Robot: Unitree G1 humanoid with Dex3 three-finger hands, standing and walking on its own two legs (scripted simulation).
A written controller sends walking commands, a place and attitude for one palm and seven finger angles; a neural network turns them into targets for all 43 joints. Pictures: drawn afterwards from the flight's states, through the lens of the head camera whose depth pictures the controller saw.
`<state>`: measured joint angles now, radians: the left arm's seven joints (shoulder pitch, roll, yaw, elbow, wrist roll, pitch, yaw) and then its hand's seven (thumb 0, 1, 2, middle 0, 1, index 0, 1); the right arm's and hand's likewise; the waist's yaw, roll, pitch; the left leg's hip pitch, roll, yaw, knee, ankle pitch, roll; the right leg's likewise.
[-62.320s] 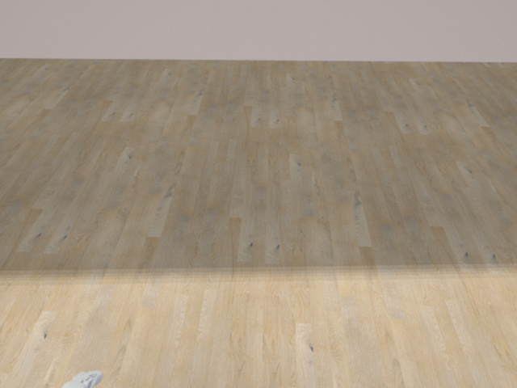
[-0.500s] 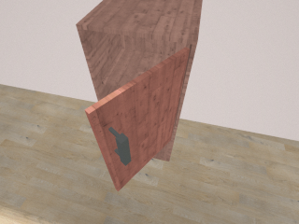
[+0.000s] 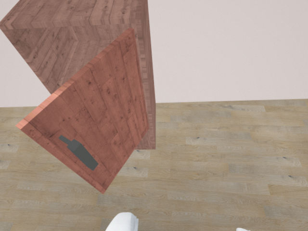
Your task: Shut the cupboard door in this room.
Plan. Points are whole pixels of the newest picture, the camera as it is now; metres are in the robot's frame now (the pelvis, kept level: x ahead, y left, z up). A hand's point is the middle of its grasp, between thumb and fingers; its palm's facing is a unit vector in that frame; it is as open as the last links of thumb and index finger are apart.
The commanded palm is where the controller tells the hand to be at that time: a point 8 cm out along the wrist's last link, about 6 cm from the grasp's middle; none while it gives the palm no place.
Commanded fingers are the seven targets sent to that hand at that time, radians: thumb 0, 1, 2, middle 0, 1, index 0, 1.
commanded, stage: walk to a spot facing it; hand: left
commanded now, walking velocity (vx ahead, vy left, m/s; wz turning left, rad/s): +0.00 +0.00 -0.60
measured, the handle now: (78, 152) +0.30 +0.25 -0.01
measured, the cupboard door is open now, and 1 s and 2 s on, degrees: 59 60 60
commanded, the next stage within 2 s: none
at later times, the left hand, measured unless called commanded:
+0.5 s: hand (76, 225) +0.13 +0.26 -0.17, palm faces -0.18 -0.95 -0.26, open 7.4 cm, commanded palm none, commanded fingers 0.00 0.90 0.90 -0.20 -0.30 -0.20 -0.30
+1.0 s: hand (124, 205) +0.20 +0.13 -0.17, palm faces -0.54 -0.81 -0.21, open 7.4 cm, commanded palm none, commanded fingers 0.00 0.90 0.90 -0.20 -0.30 -0.20 -0.30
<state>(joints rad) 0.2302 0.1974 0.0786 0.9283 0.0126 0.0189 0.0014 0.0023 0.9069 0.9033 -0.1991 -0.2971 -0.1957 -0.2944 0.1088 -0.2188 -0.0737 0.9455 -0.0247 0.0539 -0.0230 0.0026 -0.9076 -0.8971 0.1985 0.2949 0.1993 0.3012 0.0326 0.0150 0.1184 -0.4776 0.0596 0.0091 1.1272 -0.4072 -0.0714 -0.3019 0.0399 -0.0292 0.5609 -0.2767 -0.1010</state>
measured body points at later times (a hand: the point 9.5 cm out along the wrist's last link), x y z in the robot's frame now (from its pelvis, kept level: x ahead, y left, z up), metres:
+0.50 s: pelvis +0.03 +0.05 +0.00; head +0.08 +0.06 +0.45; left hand +0.14 +0.31 -0.15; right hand +0.09 -0.22 -0.12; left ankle +0.05 +0.17 -0.73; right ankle -0.01 -0.05 -0.68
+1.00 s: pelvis +0.03 +0.01 -0.01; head +0.09 -0.04 +0.44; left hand +0.23 +0.17 -0.15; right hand -0.08 -0.24 -0.15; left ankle +0.11 +0.14 -0.68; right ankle +0.00 -0.09 -0.73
